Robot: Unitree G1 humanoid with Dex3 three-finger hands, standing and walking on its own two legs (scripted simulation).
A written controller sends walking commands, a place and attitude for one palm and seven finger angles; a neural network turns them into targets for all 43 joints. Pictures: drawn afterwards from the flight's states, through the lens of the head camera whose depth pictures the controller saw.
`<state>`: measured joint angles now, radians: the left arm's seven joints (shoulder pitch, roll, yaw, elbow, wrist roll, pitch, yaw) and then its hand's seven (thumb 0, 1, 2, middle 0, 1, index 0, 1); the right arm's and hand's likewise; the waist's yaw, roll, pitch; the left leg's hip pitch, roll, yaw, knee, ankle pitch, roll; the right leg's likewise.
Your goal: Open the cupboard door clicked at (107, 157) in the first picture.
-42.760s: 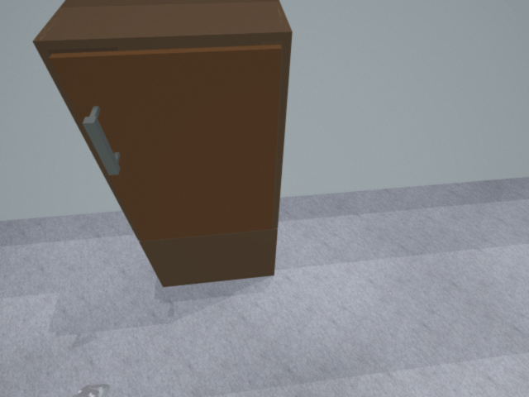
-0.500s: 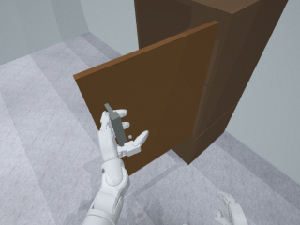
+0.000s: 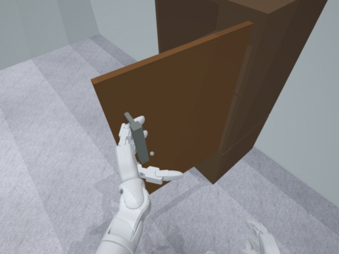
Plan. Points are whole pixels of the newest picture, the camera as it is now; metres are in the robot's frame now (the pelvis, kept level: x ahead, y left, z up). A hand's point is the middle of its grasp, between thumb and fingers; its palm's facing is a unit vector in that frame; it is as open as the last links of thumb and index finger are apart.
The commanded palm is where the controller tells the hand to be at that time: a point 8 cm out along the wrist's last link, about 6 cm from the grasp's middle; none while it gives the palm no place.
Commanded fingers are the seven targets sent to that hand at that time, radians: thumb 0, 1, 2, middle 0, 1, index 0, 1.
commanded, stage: slide the hand sideways off the handle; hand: left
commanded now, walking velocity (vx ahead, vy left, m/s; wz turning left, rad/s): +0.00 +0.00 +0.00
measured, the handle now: (136, 138) +0.37 +0.10 +0.07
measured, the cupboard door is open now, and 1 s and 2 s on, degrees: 83 84 84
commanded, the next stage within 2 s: draw the hand back to the body in 1.24 s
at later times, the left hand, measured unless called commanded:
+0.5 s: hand (145, 168) +0.29 +0.07 +0.07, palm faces -0.16 -0.99 +0.00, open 16.1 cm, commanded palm +0.26 +0.14 +0.07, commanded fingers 0.00 -0.50 0.30 -0.15 -0.30 -0.15 -0.30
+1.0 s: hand (120, 185) +0.25 +0.12 +0.07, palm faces -0.10 -0.99 -0.05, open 16.2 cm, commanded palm +0.22 +0.19 +0.07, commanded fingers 0.00 -0.50 0.30 -0.15 -0.30 -0.15 -0.30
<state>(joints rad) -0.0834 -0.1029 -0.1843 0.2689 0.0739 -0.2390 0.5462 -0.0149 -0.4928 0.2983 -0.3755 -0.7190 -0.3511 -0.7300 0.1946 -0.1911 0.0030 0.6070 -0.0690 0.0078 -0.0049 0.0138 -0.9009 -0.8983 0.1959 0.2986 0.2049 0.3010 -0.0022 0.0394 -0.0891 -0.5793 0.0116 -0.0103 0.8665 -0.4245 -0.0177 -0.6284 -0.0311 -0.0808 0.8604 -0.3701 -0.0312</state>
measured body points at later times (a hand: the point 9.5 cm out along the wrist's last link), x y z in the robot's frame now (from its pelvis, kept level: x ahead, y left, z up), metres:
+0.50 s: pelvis +0.00 +0.02 +0.00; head +0.03 +0.00 +0.45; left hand +0.29 +0.13 +0.07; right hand +0.16 -0.21 -0.09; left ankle +0.01 +0.13 -0.70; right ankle +0.04 -0.10 -0.70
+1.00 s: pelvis +0.02 +0.00 -0.01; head +0.06 -0.01 +0.44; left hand +0.25 +0.17 +0.07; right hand +0.20 -0.22 -0.09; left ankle +0.01 +0.13 -0.70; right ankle +0.04 -0.10 -0.70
